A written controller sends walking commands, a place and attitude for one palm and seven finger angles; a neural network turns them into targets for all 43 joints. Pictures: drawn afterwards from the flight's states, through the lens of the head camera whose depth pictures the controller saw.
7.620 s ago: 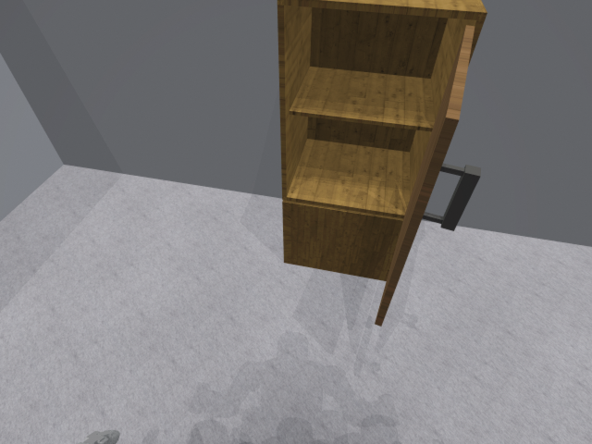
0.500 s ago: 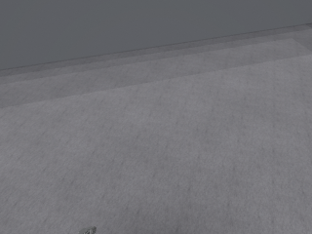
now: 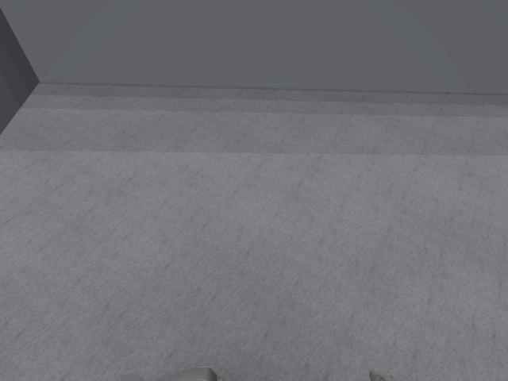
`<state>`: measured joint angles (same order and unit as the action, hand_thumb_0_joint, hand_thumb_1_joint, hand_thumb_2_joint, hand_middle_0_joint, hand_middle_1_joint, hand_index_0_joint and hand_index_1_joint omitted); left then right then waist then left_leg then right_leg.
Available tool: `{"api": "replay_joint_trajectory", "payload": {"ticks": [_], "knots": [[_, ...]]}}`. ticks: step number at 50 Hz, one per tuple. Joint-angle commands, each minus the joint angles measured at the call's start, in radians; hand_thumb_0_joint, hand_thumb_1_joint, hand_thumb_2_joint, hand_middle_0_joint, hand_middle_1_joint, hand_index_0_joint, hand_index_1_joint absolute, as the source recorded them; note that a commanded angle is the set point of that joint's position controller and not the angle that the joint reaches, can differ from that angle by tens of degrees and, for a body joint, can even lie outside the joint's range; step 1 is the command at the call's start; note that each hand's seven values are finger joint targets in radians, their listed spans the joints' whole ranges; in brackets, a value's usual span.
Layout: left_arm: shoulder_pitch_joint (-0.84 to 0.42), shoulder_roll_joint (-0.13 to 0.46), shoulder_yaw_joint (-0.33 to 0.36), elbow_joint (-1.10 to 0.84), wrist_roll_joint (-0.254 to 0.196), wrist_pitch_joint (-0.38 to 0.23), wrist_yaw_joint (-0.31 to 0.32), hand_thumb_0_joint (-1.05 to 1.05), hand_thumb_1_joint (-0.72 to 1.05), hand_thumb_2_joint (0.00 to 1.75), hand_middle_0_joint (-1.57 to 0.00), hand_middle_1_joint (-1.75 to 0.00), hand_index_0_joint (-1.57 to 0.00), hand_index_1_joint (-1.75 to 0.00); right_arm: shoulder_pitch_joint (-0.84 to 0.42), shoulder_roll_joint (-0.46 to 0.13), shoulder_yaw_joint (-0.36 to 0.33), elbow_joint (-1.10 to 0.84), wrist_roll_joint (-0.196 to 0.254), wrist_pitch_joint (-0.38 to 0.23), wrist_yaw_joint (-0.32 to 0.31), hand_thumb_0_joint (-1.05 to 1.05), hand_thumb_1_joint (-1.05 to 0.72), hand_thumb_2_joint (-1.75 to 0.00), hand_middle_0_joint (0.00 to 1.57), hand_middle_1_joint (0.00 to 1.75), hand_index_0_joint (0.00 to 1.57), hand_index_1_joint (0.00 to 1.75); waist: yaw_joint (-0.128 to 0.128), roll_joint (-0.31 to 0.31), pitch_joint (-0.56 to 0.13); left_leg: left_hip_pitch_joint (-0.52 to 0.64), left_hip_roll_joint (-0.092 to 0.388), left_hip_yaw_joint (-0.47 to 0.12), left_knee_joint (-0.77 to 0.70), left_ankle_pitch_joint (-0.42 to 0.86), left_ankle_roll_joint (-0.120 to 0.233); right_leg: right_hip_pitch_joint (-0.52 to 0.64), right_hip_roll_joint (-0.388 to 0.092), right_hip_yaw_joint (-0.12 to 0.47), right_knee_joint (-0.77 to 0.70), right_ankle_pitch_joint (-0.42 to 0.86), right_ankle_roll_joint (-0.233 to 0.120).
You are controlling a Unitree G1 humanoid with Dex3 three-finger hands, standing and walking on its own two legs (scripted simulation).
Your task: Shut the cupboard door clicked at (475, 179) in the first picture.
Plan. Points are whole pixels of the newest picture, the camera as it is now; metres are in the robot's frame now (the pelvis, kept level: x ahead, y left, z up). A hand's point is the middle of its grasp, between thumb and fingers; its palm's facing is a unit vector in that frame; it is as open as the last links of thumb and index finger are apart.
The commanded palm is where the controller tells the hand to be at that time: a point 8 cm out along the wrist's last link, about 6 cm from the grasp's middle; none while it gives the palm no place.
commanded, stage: walk to a spot facing it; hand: left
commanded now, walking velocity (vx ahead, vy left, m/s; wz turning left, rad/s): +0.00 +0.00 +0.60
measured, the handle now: out of the picture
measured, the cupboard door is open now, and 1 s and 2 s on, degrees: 80 80 80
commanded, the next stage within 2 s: none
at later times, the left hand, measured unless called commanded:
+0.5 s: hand (176, 361) +0.17 +0.15 -0.12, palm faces +0.25 -0.93 -0.27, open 7.4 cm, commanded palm none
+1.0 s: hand out of the picture -0.02 +0.18 -0.17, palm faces +0.58 -0.78 -0.25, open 7.4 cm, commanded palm none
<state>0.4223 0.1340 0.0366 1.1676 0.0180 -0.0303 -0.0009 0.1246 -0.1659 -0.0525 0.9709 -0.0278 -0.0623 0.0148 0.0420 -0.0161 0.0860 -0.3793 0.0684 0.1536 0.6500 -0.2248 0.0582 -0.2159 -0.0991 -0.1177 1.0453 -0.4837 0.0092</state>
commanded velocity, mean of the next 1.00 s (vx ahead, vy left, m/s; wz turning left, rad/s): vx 0.00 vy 0.00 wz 0.60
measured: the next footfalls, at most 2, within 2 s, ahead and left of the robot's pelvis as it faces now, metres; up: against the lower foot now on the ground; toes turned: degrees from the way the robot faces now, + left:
right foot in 0.36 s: +0.17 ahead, -0.13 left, +0.00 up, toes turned +4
left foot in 0.88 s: +0.07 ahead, +0.09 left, +0.00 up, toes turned +36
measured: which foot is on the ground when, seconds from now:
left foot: down 0.00-0.36, up 0.38-0.86, down 0.88-1.00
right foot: up 0.00-0.34, down 0.36-0.88, up 0.90-1.00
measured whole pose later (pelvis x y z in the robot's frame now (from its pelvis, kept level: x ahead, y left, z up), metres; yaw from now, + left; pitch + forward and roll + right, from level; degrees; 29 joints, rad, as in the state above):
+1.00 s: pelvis +0.08 -0.02 +0.01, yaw +33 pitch +0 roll -1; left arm 0.24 0.27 0.08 0.96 0.02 0.08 0.01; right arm 0.11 -0.22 -0.05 0.88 -0.02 0.03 0.01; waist 0.03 -0.04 0.10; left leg -0.30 0.01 0.06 0.58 -0.29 0.04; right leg -0.46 -0.14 -0.12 1.11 -0.48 0.08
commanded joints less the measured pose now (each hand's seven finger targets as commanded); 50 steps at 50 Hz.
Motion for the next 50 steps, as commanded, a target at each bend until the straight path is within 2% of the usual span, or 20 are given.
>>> {"api": "replay_joint_trajectory", "payload": {"ticks": [1,5,13,16,17,18,19,20,22,24,26,32,38,40,42,43,44,45,47,50], "knots": [[-0.083,0.061,0.026,-0.108,0.005,-0.029,0.005,0.0,0.9,0.9,-0.2,-0.3,-0.2,-0.3,0.178,-0.127,-0.018,0.03,0.011,-0.005,-0.036,0.0,-0.9,-0.9,0.2,0.3,0.2,0.3,-0.064,0.103,-0.036,0.188,0.268,-0.321,-0.384,0.314,0.095,-0.322,-0.057,0.087,0.198,0.111,0.016],[-0.024,0.042,0.034,-0.119,0.004,0.013,0.015,0.0,0.9,0.9,-0.2,-0.3,-0.2,-0.3,0.131,-0.104,-0.021,0.014,0.012,-0.004,-0.035,0.0,-0.9,-0.9,0.2,0.3,0.2,0.3,-0.01,0.119,-0.082,0.082,0.19,-0.203,-0.372,0.462,0.094,-0.205,-0.027,0.065,0.055,0.164,0.052],[-0.203,0.09,0.053,-0.257,-0.003,0.037,0.019,0.0,0.9,0.9,-0.2,-0.3,-0.2,-0.3,0.113,-0.18,-0.048,-0.024,0.003,0.049,-0.026,0.0,-0.9,-0.9,0.2,0.3,0.2,0.3,-0.041,0.169,-0.072,0.067,0.172,-0.344,-0.343,0.187,0.117,-0.167,0.022,0.058,-0.269,0.171,0.073],[-0.147,0.107,0.056,-0.262,-0.008,0.022,0.024,0.0,0.9,0.9,-0.2,-0.3,-0.2,-0.3,0.092,-0.193,-0.057,-0.046,0.003,0.065,-0.025,0.0,-0.9,-0.9,0.2,0.3,0.2,0.3,-0.009,0.137,-0.112,0.051,0.138,-0.361,-0.216,0.251,0.076,-0.003,0.056,0.039,-0.501,0.244,0.068],[-0.118,0.138,0.06,-0.259,-0.005,0.009,0.027,0.0,0.9,0.9,-0.2,-0.3,-0.2,-0.3,0.101,-0.17,-0.057,-0.053,0.01,0.065,-0.022,0.0,-0.9,-0.9,0.2,0.3,0.2,0.3,0.005,0.066,-0.143,0.005,0.081,-0.326,-0.123,0.184,0.025,0.117,0.011,0.08,-0.653,0.347,0.063],[-0.095,0.242,0.078,-0.264,0.013,-0.005,0.037,0.0,0.9,0.9,-0.2,-0.3,-0.2,-0.3,0.144,-0.093,-0.047,-0.065,0.02,0.064,-0.016,0.0,-0.9,-0.9,0.2,0.3,0.2,0.3,0.008,-0.219,-0.195,-0.169,-0.059,-0.174,0.117,-0.134,-0.066,0.293,-0.248,0.305,-0.746,0.507,-0.001],[-0.081,0.31,0.085,-0.276,0.009,0.0,0.038,0.0,0.9,0.9,-0.2,-0.3,-0.2,-0.3,0.142,-0.093,-0.048,-0.093,0.014,0.071,-0.019,0.0,-0.9,-0.9,0.2,0.3,0.2,0.3,0.009,-0.329,-0.193,-0.232,-0.103,-0.145,0.349,-0.411,-0.103,0.222,-0.443,0.441,-0.745,0.719,-0.109],[-0.108,0.283,0.076,-0.291,0.005,0.006,0.04,0.0,0.9,0.9,-0.2,-0.3,-0.2,-0.3,0.136,-0.124,-0.058,-0.092,0.01,0.083,-0.018,0.0,-0.9,-0.9,0.2,0.3,0.2,0.3,0.001,-0.191,-0.172,-0.209,-0.065,-0.193,0.491,-0.374,-0.096,0.138,-0.425,0.367,-0.742,0.645,-0.15],[-0.238,0.213,0.06,-0.317,0.0,0.007,0.04,0.0,0.9,0.9,-0.2,-0.3,-0.2,-0.3,0.143,-0.117,-0.061,-0.054,0.004,0.105,-0.008,0.0,-0.9,-0.9,0.2,0.3,0.2,0.3,-0.058,-0.148,-0.096,-0.215,-0.02,-0.188,0.597,-0.234,-0.114,0.044,-0.312,0.248,-0.77,0.458,-0.1],[-0.257,0.171,0.045,-0.324,-0.002,0.006,0.038,0.0,0.9,0.9,-0.2,-0.3,-0.2,-0.3,0.15,-0.104,-0.057,-0.048,0.003,0.11,0.002,0.0,-0.9,-0.9,0.2,0.3,0.2,0.3,-0.071,-0.132,-0.069,-0.215,-0.01,-0.162,0.608,-0.141,-0.124,0.024,-0.245,0.114,-0.753,0.518,-0.07],[-0.218,0.174,0.041,-0.314,-0.001,0.003,0.037,0.0,0.9,0.9,-0.2,-0.3,-0.2,-0.3,0.133,-0.105,-0.054,-0.052,0.004,0.116,0.005,0.0,-0.9,-0.9,0.2,0.3,0.2,0.3,-0.059,-0.133,-0.071,-0.214,-0.011,-0.15,0.589,-0.107,-0.136,0.061,-0.234,0.055,-0.744,0.58,-0.071],[-0.139,0.207,0.053,-0.295,0.01,0.01,0.04,0.0,0.9,0.9,-0.2,-0.3,-0.2,-0.3,0.021,-0.111,-0.045,-0.096,0.006,0.123,0.009,0.0,-0.9,-0.9,0.2,0.3,0.2,0.3,-0.015,-0.148,-0.092,-0.21,0.0,-0.109,0.412,-0.158,-0.15,0.171,-0.274,0.012,-0.716,0.65,-0.115],[-0.135,0.26,0.067,-0.288,0.015,0.027,0.033,0.0,0.9,0.9,-0.2,-0.3,-0.2,-0.3,-0.045,-0.114,-0.028,-0.136,0.014,0.11,0.013,0.0,-0.9,-0.9,0.2,0.3,0.2,0.3,0.008,-0.196,-0.103,-0.074,-0.007,-0.039,0.149,-0.194,-0.12,0.147,-0.309,-0.037,-0.662,0.647,-0.127],[-0.142,0.275,0.076,-0.285,0.015,0.032,0.031,0.0,0.9,0.9,-0.2,-0.3,-0.2,-0.3,-0.02,-0.122,-0.026,-0.143,0.015,0.1,0.011,0.0,-0.9,-0.9,0.2,0.3,0.2,0.3,-0.003,-0.19,-0.133,0.005,-0.012,-0.024,0.03,-0.172,-0.104,0.139,-0.321,-0.057,-0.603,0.64,-0.112],[-0.152,0.273,0.078,-0.286,0.002,0.04,0.024,0.0,0.9,0.9,-0.2,-0.3,-0.2,-0.3,0.062,-0.168,-0.038,-0.127,0.01,0.089,0.011,0.0,-0.9,-0.9,0.2,0.3,0.2,0.3,-0.055,-0.092,-0.18,0.204,-0.019,-0.039,-0.184,0.025,-0.087,0.043,-0.283,-0.11,-0.435,0.552,-0.047],[-0.157,0.237,0.076,-0.308,-0.005,0.045,0.02,0.0,0.9,0.9,-0.2,-0.3,-0.2,-0.3,0.137,-0.269,-0.063,-0.116,0.006,0.078,0.005,0.0,-0.9,-0.9,0.2,0.3,0.2,0.3,-0.102,0.142,-0.225,0.377,0.138,-0.27,-0.279,0.227,-0.017,-0.152,-0.186,-0.14,-0.218,0.296,0.024],[-0.221,0.176,0.051,-0.363,-0.005,0.048,0.015,0.0,0.9,0.9,-0.2,-0.3,-0.2,-0.3,0.189,-0.367,-0.084,-0.109,0.012,0.079,-0.004,0.0,-0.9,-0.9,0.2,0.3,0.2,0.3,-0.134,0.376,-0.211,0.433,0.347,-0.527,-0.302,0.613,0.091,-0.382,-0.059,-0.08,-0.016,-0.195,0.091],[-0.255,0.202,0.051,-0.378,0.001,0.059,0.02,0.0,0.9,0.9,-0.2,-0.3,-0.2,-0.3,0.213,-0.362,-0.078,-0.088,0.013,0.085,-0.01,0.0,-0.9,-0.9,0.2,0.3,0.2,0.3,-0.136,0.262,-0.213,0.407,0.383,-0.489,-0.28,0.639,0.153,-0.399,-0.059,0.021,0.083,-0.179,0.078],[-0.263,0.193,0.061,-0.345,0.002,0.067,0.021,0.0,0.9,0.9,-0.2,-0.3,-0.2,-0.3,0.114,-0.305,-0.063,-0.106,0.01,0.081,-0.029,0.0,-0.9,-0.9,0.2,0.3,0.2,0.3,-0.098,0.268,-0.154,0.326,0.266,-0.425,-0.281,0.544,0.116,-0.415,-0.057,0.078,0.145,-0.041,0.081],[-0.2,0.207,0.064,-0.308,-0.001,0.064,0.009,0.0,0.9,0.9,-0.2,-0.3,-0.2,-0.3,0.007,-0.258,-0.046,-0.143,0.012,0.074,-0.026,0.0,-0.9,-0.9,0.2,0.3,0.2,0.3,-0.044,0.176,-0.129,0.248,0.163,-0.318,-0.292,0.458,0.08,-0.348,-0.034,0.086,0.145,0.1,0.09]]}}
